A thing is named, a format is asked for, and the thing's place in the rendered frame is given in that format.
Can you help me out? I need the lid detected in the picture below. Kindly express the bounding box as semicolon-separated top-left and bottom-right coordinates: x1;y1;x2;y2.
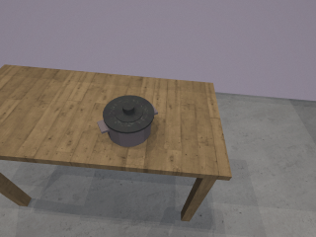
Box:
103;95;155;134

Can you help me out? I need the table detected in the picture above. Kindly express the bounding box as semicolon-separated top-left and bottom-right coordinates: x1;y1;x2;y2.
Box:
0;64;232;222

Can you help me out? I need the pot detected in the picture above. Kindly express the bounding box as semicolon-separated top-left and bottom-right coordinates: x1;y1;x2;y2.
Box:
97;104;158;147

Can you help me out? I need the knob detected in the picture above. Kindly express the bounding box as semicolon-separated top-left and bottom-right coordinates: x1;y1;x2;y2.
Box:
122;102;134;115

